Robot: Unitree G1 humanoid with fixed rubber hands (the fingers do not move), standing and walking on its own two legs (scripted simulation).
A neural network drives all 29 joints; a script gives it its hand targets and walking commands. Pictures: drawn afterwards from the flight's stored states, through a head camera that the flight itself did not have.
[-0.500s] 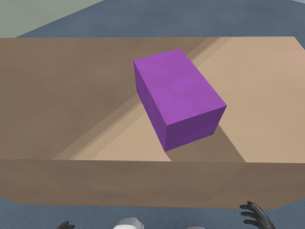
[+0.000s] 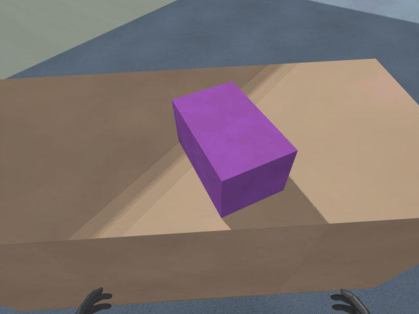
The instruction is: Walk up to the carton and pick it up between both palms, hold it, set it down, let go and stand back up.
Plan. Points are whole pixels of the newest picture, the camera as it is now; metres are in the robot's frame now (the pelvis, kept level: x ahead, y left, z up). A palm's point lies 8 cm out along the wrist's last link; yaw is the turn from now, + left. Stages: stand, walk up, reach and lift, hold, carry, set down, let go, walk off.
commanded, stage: walk up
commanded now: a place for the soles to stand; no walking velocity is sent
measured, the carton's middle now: (227, 144) +0.49 -0.04 +0.01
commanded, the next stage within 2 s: reach and lift in 0.74 s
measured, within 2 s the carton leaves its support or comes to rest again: neither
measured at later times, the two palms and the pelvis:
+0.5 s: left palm out of the picture +0.10 +0.26 -0.10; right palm out of the picture +0.12 -0.27 -0.08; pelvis +0.00 -0.01 +0.00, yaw +2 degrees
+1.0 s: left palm (104, 297) +0.18 +0.22 -0.08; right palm (364, 305) +0.14 -0.27 -0.07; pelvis +0.01 +0.00 +0.00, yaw -1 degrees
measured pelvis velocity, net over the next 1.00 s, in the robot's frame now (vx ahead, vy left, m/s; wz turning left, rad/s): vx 0.01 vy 0.00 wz -0.01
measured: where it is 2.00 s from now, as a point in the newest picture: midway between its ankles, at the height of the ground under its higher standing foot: outside the picture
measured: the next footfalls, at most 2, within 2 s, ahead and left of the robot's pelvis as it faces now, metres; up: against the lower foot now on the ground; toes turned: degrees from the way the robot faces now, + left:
none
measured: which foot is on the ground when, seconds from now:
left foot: down 0.00-1.00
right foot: down 0.00-1.00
